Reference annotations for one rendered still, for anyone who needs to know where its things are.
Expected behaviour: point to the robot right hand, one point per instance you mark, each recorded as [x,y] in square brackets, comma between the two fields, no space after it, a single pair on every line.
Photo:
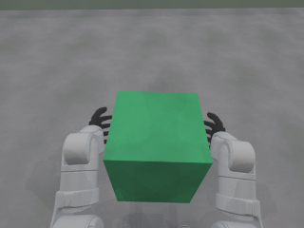
[217,126]

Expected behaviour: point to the robot left hand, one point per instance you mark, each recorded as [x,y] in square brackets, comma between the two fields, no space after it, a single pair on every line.
[97,120]

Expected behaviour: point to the left robot forearm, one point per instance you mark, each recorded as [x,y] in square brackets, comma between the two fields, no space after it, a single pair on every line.
[78,182]

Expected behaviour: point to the carton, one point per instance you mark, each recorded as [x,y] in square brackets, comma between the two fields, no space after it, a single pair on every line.
[157,148]

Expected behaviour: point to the right robot forearm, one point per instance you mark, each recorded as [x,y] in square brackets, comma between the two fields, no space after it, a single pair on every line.
[237,194]

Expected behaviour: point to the left robot upper arm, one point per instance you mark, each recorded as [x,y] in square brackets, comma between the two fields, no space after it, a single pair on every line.
[79,221]

